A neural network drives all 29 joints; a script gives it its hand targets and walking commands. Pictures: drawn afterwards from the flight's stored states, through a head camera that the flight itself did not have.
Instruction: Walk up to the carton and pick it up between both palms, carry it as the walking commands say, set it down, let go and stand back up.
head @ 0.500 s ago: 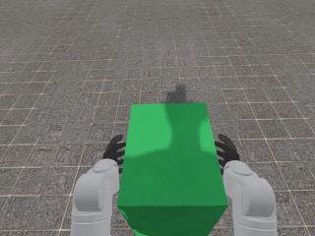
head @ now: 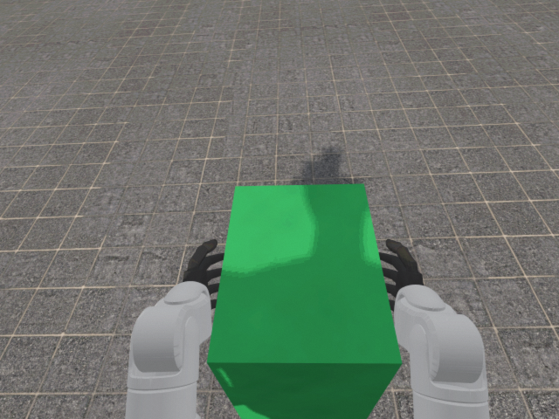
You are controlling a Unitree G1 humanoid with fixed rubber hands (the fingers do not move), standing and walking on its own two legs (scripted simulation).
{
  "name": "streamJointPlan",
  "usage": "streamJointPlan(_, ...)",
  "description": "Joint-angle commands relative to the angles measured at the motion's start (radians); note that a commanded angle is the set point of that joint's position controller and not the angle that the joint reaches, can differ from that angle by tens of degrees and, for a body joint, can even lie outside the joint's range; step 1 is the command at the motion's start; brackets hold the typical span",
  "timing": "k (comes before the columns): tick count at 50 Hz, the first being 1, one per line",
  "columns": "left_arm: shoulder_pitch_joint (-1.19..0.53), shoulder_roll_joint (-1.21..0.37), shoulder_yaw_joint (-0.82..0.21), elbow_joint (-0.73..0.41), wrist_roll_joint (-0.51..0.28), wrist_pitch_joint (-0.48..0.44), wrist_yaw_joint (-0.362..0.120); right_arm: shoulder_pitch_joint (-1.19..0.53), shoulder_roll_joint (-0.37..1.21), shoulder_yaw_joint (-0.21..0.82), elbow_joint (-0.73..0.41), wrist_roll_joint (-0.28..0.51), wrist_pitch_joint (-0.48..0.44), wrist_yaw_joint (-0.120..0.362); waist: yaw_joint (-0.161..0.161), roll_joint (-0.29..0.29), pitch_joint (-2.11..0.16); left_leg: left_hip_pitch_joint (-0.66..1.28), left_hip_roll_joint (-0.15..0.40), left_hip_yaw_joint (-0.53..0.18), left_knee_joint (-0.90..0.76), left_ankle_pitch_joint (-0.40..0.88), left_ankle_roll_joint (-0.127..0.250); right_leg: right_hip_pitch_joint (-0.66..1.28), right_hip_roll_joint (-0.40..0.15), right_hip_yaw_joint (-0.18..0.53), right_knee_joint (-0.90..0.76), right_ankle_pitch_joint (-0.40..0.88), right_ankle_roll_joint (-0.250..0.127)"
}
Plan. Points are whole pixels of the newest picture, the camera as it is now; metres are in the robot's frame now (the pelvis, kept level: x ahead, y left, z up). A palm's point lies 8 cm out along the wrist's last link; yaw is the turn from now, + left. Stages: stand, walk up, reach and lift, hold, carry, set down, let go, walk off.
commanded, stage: carry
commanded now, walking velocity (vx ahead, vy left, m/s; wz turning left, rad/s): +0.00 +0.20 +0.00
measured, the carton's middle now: (301, 307) +0.29 -0.01 +0.01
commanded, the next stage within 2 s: none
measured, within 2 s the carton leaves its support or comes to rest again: neither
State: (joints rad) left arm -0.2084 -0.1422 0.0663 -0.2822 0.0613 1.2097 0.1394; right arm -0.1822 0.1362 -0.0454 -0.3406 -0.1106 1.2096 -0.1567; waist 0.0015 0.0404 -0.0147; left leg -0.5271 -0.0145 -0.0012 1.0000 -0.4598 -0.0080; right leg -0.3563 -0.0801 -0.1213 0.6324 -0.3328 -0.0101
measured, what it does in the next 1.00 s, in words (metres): steps to the left: left foot, then right foot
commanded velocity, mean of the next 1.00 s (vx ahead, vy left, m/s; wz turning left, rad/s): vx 0.00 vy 0.20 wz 0.00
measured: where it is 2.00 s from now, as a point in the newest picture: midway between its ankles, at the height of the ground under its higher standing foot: outside the picture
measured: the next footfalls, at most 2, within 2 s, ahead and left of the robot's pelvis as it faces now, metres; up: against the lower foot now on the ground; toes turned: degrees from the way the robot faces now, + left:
left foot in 0.14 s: +0.04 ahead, +0.18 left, +0.00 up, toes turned +4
right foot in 0.42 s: -0.02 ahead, +0.01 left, +0.00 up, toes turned -8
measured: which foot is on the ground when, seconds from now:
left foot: up 0.00-0.12, down 0.14-0.42, up 0.44-0.70, down 0.72-1.00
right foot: down 0.00-0.14, up 0.16-0.40, down 0.42-0.74, up 0.76-1.00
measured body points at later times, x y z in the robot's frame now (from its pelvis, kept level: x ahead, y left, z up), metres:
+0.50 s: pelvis -0.05 +0.10 +0.00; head -0.03 +0.08 +0.45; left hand +0.24 +0.24 +0.07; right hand +0.24 -0.04 +0.05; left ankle -0.03 +0.20 -0.70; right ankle -0.06 +0.02 -0.73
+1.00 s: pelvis -0.11 +0.21 -0.01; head -0.10 +0.20 +0.44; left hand +0.17 +0.35 +0.06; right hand +0.19 +0.08 +0.07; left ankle -0.06 +0.30 -0.73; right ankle -0.13 +0.13 -0.72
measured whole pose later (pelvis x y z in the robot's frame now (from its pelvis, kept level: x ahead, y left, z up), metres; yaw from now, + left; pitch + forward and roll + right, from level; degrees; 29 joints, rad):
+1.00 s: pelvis -0.11 +0.21 -0.01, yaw -1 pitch +3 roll +2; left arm -0.21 -0.14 0.10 -0.32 0.04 1.22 0.17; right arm -0.26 0.15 -0.05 -0.28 -0.13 1.20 -0.13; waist 0.03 -0.02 -0.03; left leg -0.45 -0.02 0.13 0.65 -0.26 0.05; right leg -0.40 -0.04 -0.10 0.78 -0.46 0.00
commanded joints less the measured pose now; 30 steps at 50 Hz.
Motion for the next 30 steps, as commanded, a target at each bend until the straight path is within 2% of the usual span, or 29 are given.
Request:
streamJointPlan(1,-0.461,-0.998,-0.673,-0.15,-0.388,-0.018,-0.28,-0.496,1.004,0.677,-0.106,0.432,-0.018,0.283,0.009,-0.251,-0.36,-0.016,0.055,0.018,-0.132,-0.015,-0.032,0.316,-0.295,0.202,-0.146,0.868,-0.149)
streamJointPlan(3,-0.399,-0.97,-0.659,-0.124,-0.36,-0.011,-0.271,-0.44,0.985,0.661,-0.058,0.427,-0.006,0.288,0.007,-0.31,-0.368,0.059,0.031,0.07,-0.269,-0.044,-0.032,0.31,-0.284,0.192,-0.129,0.854,-0.13)
streamJointPlan(4,-0.379,-0.956,-0.652,-0.11,-0.346,-0.007,-0.266,-0.41,0.985,0.654,-0.027,0.422,-0.001,0.291,0.0,-0.317,-0.371,0.111,0.017,0.102,-0.38,0.0,-0.025,0.302,-0.273,0.173,-0.108,0.831,-0.109)
streamJointPlan(5,-0.357,-0.938,-0.642,-0.094,-0.329,-0.004,-0.262,-0.383,0.983,0.647,0.001,0.418,0.002,0.296,-0.012,-0.296,-0.376,0.189,0.006,0.126,-0.552,0.134,-0.018,0.28,-0.244,0.139,-0.069,0.762,-0.064)
streamJointPlan(6,-0.349,-0.937,-0.643,-0.091,-0.315,-0.003,-0.261,-0.382,0.981,0.644,0.021,0.417,0.003,0.301,-0.008,-0.218,-0.394,0.305,0.056,0.057,-0.627,0.271,0.003,0.213,-0.195,0.097,0.007,0.654,-0.003)
streamJointPlan(7,-0.357,-0.941,-0.653,-0.094,-0.31,0.0,-0.259,-0.386,0.976,0.634,0.03,0.417,-0.002,0.305,-0.003,-0.037,-0.389,0.414,0.179,-0.103,-0.612,0.584,0.054,0.058,-0.135,0.054,0.107,0.431,0.05)
streamJointPlan(8,-0.395,-0.95,-0.672,-0.12,-0.317,-0.004,-0.261,-0.408,0.984,0.636,0.019,0.426,-0.013,0.307,-0.003,0.243,-0.381,0.539,0.335,-0.259,-0.571,1.067,0.123,-0.159,-0.025,-0.011,0.217,-0.092,0.093)
streamJointPlan(9,-0.424,-0.962,-0.683,-0.123,-0.33,0.001,-0.264,-0.421,0.998,0.622,0.022,0.418,-0.019,0.313,-0.012,0.308,-0.404,0.475,0.357,-0.209,-0.549,1.11,0.212,-0.156,0.035,0.004,0.353,-0.379,0.069)
streamJointPlan(10,-0.489,-0.982,-0.707,-0.147,-0.363,-0.002,-0.265,-0.44,1.008,0.616,0.004,0.419,-0.023,0.317,-0.02,0.26,-0.382,0.401,0.314,-0.162,-0.551,0.949,0.23,-0.16,0.034,0.027,0.433,-0.362,0.05)
streamJointPlan(11,-0.544,-1.004,-0.723,-0.163,-0.39,-0.007,-0.272,-0.471,1.02,0.623,-0.032,0.42,-0.029,0.316,-0.025,0.182,-0.353,0.385,0.29,-0.146,-0.561,0.838,0.224,-0.19,0.039,0.029,0.473,-0.312,0.041)
streamJointPlan(12,-0.573,-1.018,-0.735,-0.18,-0.41,-0.009,-0.273,-0.474,1.025,0.616,-0.037,0.416,-0.029,0.314,-0.025,0.149,-0.345,0.395,0.268,-0.131,-0.561,0.793,0.22,-0.215,0.033,0.04,0.489,-0.262,0.036)
streamJointPlan(16,-0.559,-1.011,-0.744,-0.187,-0.435,0.002,-0.271,-0.428,1.017,0.584,-0.017,0.375,-0.03,0.29,-0.014,0.165,-0.389,0.436,0.273,-0.121,-0.556,0.722,0.246,-0.179,0.028,0.04,0.309,-0.204,0.02)
streamJointPlan(18,-0.512,-0.989,-0.717,-0.15,-0.427,0.011,-0.28,-0.404,1.008,0.583,-0.004,0.358,-0.028,0.281,0.0,0.158,-0.4,0.399,0.261,-0.098,-0.525,0.723,0.232,-0.054,0.033,0.029,0.119,-0.143,0.005)
streamJointPlan(19,-0.495,-0.985,-0.703,-0.133,-0.421,0.013,-0.286,-0.396,1.004,0.586,0.01,0.35,-0.026,0.276,0.017,0.124,-0.404,0.355,0.246,-0.082,-0.484,0.705,0.207,0.048,0.022,0.041,-0.043,-0.05,-0.009)
streamJointPlan(20,-0.479,-0.98,-0.688,-0.107,-0.413,0.014,-0.293,-0.386,0.996,0.588,0.023,0.34,-0.023,0.272,0.026,0.069,-0.409,0.273,0.226,-0.071,-0.441,0.65,0.162,0.173,-0.028,0.093,-0.188,0.095,-0.019)
streamJointPlan(21,-0.47,-0.969,-0.672,-0.084,-0.407,0.012,-0.299,-0.393,0.994,0.599,0.018,0.342,-0.023,0.271,0.022,-0.094,-0.405,0.123,0.157,-0.031,-0.343,0.514,0.097,0.304,-0.186,0.284,-0.267,0.278,-0.064)
streamJointPlan(22,-0.449,-0.969,-0.661,-0.069,-0.4,0.007,-0.301,-0.41,0.995,0.621,-0.006,0.357,-0.02,0.272,0.015,-0.357,-0.374,-0.084,0.034,0.034,-0.167,0.022,0.034,0.401,-0.423,0.537,-0.309,0.674,-0.158)
streamJointPlan(23,-0.437,-0.991,-0.655,-0.056,-0.396,-0.005,-0.305,-0.454,1.006,0.641,-0.037,0.381,-0.023,0.276,0.027,-0.341,-0.377,-0.081,0.008,-0.054,0.03,-0.117,0.024,0.367,-0.464,0.532,-0.28,0.784,-0.247)
streamJointPlan(24,-0.44,-1.011,-0.655,-0.06,-0.381,-0.014,-0.302,-0.519,1.024,0.677,-0.084,0.413,-0.03,0.281,0.027,-0.285,-0.375,-0.094,0.022,-0.108,0.102,-0.08,0.024,0.376,-0.443,0.494,-0.242,0.782,-0.25)
streamJointPlan(25,-0.46,-1.029,-0.662,-0.087,-0.382,-0.022,-0.298,-0.56,1.033,0.7,-0.115,0.435,-0.036,0.285,0.027,-0.211,-0.356,-0.114,0.039,-0.108,0.103,-0.027,0.014,0.378,-0.394,0.4,-0.204,0.765,-0.227)
streamJointPlan(26,-0.48,-1.033,-0.663,-0.097,-0.387,-0.025,-0.296,-0.576,1.04,0.706,-0.119,0.443,-0.037,0.285,0.022,-0.166,-0.341,-0.117,0.059,-0.107,0.052,0.012,0.002,0.353,-0.344,0.316,-0.19,0.756,-0.191)
streamJointPlan(27,-0.481,-1.029,-0.664,-0.113,-0.387,-0.026,-0.291,-0.577,1.027,0.703,-0.131,0.446,-0.034,0.286,0.017,-0.158,-0.325,-0.097,0.064,-0.073,-0.008,0.03,-0.013,0.317,-0.313,0.25,-0.176,0.792,-0.165)
streamJointPlan(30,-0.444,-0.994,-0.661,-0.129,-0.378,-0.016,-0.278,-0.5,0.997,0.681,-0.096,0.439,-0.017,0.285,0.013,-0.243,-0.355,-0.019,0.048,0.013,-0.143,0.0,-0.034,0.33,-0.288,0.198,-0.156,0.867,-0.154)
